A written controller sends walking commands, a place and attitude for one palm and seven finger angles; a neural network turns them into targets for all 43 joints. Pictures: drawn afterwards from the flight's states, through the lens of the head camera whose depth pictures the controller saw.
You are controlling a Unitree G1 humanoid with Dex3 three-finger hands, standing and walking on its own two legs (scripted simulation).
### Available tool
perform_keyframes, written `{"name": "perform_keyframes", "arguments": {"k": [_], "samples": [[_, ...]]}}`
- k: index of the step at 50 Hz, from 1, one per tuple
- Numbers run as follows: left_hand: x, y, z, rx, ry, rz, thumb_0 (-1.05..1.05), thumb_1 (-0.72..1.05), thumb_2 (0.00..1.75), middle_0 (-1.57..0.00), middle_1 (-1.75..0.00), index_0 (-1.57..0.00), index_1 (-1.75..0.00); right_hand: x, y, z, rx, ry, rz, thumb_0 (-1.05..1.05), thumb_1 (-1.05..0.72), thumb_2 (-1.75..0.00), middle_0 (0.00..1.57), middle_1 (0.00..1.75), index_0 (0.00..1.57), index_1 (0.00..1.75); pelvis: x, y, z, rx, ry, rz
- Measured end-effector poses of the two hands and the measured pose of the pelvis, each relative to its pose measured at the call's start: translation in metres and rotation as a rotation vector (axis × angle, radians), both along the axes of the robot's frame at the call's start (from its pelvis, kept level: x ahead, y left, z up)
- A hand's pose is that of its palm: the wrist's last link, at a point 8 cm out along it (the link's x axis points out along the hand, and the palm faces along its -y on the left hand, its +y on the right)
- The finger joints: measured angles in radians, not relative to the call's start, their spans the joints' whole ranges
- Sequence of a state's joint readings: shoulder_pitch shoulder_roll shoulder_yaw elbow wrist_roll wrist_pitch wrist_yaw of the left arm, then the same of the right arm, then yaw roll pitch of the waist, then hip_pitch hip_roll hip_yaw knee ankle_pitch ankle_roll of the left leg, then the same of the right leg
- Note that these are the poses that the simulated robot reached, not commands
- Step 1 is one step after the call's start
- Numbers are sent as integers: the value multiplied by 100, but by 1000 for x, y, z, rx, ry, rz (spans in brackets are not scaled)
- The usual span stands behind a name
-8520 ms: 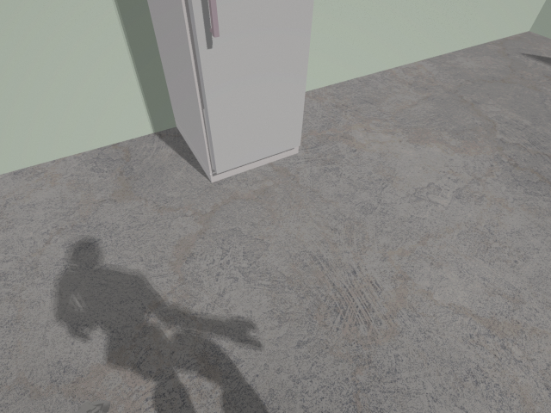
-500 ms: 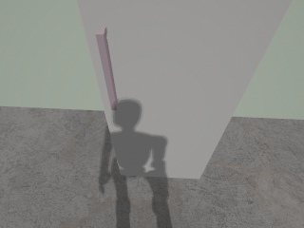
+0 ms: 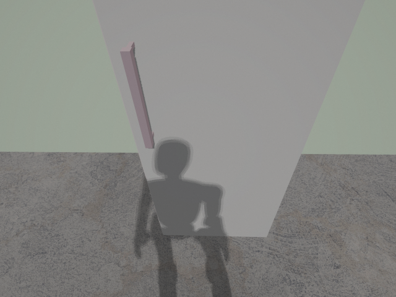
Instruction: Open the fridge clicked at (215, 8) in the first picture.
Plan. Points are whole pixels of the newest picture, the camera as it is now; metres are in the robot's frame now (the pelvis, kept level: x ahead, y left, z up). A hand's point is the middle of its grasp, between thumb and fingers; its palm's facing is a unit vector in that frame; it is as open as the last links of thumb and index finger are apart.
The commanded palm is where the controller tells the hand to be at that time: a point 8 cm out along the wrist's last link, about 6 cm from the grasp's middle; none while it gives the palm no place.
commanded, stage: look again from close up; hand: left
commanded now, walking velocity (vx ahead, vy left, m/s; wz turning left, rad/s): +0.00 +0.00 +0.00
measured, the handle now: (141, 101) +0.52 +0.17 +0.14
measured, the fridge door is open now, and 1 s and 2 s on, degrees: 0 0 0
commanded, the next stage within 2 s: raise the hand to about handle height in 0.52 s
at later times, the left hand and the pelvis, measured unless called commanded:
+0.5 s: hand out of the picture +0.01 +0.16 -0.17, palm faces +0.02 -0.98 -0.21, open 7.3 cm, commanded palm none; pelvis +0.01 -0.02 +0.00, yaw +0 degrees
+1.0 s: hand (124, 274) +0.17 +0.16 -0.02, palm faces +0.01 -1.00 +0.01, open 8.3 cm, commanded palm +0.13 +0.23 -0.02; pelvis -0.01 -0.03 -0.06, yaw +1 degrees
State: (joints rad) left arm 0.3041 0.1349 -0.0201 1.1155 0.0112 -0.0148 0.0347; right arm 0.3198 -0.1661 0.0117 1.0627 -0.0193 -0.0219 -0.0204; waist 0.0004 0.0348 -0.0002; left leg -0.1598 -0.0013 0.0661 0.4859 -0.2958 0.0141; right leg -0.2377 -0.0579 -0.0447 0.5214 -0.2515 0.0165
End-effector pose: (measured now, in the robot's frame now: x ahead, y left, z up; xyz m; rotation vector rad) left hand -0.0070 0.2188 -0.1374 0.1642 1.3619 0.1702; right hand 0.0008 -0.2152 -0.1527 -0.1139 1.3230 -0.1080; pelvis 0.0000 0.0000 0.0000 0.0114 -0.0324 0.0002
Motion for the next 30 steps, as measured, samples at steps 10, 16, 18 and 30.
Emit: {"name": "perform_keyframes", "arguments": {"k": [10,16,18,30], "samples": [[16,-3,4,13,-23,-14,1,91,89,-20,-29,-20,-30,-3,-8,1,6,30,2,1,-92,-90,20,30,20,29,2,-9,2,5,5,-3],[18,-7,3,9,-16,-11,1,91,89,-20,-30,-20,-30,-6,-13,3,-1,59,2,1,-91,-90,20,30,20,29,3,-14,3,4,6,0],[18,-9,3,7,-12,-10,1,91,89,-20,-30,-20,-30,-6,-16,3,-4,66,2,1,-91,-90,20,30,20,29,4,-16,3,4,7,0],[16,-17,0,-5,7,3,1,91,89,-20,-30,-20,-30,2,-25,6,-20,69,10,1,-91,-90,20,30,20,29,7,-23,4,2,9,4]]}}
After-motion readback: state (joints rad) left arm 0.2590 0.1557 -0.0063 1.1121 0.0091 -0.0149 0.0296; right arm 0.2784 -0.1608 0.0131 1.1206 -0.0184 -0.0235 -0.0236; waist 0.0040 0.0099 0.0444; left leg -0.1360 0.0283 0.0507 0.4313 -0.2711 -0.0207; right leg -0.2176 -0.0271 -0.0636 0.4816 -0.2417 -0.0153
